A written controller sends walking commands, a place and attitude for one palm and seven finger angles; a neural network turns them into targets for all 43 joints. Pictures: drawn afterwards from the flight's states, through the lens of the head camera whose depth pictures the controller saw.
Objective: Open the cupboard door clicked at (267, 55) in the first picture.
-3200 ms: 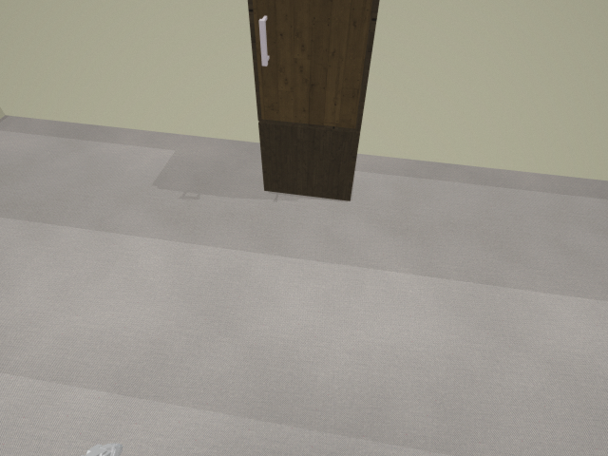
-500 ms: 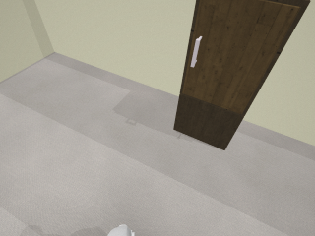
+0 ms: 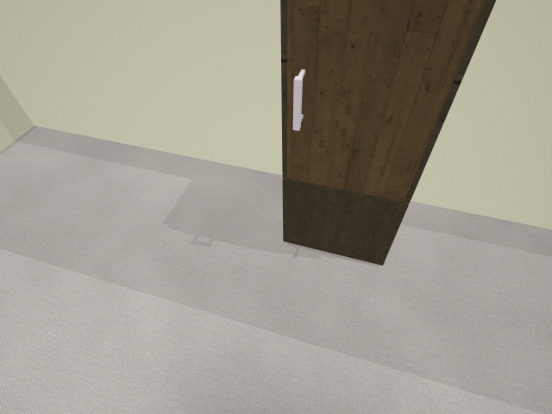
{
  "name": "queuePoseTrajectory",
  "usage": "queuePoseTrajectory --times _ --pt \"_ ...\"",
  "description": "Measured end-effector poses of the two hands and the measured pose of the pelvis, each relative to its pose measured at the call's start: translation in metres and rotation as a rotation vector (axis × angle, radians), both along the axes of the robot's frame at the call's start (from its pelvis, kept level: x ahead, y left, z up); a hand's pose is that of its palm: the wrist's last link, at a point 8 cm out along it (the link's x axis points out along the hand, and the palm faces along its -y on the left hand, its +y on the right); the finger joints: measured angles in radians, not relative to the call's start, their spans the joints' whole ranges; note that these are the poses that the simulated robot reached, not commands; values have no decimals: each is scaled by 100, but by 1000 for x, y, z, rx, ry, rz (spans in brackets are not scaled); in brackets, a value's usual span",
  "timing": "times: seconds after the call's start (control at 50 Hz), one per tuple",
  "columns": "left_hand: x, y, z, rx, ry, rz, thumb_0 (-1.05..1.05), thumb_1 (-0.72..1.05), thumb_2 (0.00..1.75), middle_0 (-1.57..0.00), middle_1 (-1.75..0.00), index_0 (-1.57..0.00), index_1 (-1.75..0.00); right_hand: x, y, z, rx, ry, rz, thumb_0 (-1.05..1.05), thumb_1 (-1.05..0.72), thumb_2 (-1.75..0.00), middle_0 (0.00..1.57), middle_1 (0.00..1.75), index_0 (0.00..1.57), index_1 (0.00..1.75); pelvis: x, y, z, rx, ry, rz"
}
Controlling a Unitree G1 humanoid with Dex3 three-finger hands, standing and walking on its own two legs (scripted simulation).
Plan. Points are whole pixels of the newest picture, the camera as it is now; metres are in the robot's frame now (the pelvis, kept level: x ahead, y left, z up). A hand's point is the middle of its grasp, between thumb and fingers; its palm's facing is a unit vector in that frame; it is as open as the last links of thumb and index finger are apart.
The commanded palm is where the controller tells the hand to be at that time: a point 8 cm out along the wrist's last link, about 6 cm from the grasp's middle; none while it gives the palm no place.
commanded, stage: turn to face it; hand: left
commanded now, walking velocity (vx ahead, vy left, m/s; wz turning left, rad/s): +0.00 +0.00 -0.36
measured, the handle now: (299, 100) +0.85 +0.00 -0.01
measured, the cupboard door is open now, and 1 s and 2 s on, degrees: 0 0 0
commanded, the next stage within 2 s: take the last steps up to it in 0.32 s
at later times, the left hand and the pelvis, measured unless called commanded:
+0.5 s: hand out of the picture +0.12 +0.19 -0.16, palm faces -0.09 -0.98 -0.18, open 7.4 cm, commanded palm none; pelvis +0.03 +0.02 +0.01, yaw -9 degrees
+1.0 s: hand (214, 387) +0.19 +0.13 -0.15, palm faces -0.15 -0.96 -0.22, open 7.2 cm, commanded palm none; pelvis +0.11 -0.05 +0.01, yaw -11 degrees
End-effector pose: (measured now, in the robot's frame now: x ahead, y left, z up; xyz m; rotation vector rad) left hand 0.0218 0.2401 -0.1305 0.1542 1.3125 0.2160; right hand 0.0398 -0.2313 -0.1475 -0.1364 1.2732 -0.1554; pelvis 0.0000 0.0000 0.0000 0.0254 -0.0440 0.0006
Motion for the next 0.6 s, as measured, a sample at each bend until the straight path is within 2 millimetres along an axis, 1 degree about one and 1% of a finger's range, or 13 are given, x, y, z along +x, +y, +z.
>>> queuePoseTrajectory --times 0.04,0.08,0.18,0.28,0.36,0.44,0.46,0.5,0.6 --pt "21 -1 -1 34 -36 -36 1 92 90 -20 -30 -20 -30 -6 -10 -13 15 31 -30 -1 -92 -90 20 30 21 30 6 -8 -8 -4 6 -15" --pt "37 -4 4 52 -65 -56 1 92 90 -20 -30 -20 -30 -11 -16 -16 16 65 -49 0 -92 -90 20 30 20 30 9 -13 -8 -14 11 -22" --pt "63 -13 17 58 -85 -93 0 91 90 -20 -30 -20 -30 -7 -25 -2 10 66 -74 0 -92 -90 19 30 20 30 14 -18 5 -7 32 -55" --pt "84 -20 21 28 -101 -138 0 90 90 -20 -30 -20 -30 1 -26 12 -4 24 -100 0 -92 -90 19 30 20 30 19 -16 12 2 46 -91" --pt "93 -17 16 -2 -107 -161 0 90 90 -20 -30 -21 -30 7 -20 19 -25 -7 -116 0 -91 -90 19 30 20 30 21 -8 13 -7 49 -119" --pt "99 -7 3 -35 -100 -173 0 90 90 -20 -30 -21 -30 6 -8 24 -59 -40 -136 0 -91 -90 19 30 20 30 23 7 8 -29 47 -144" --pt "100 -3 -2 -43 -96 -174 0 90 90 -20 -30 -21 -30 4 -4 24 -68 -45 -140 0 -91 -90 19 30 20 30 24 11 5 -35 47 -146" --pt "101 1 -4 -55 -78 -183 0 90 90 -20 -30 -21 -30 -4 5 28 -73 -33 -147 0 -91 -90 19 30 20 30 25 15 7 -32 45 -155" --pt "106 7 3 -69 -50 -213 0 90 90 -20 -30 -20 -30 -31 21 35 -52 39 -177 0 -91 -90 20 30 20 30 36 18 17 -39 56 -170"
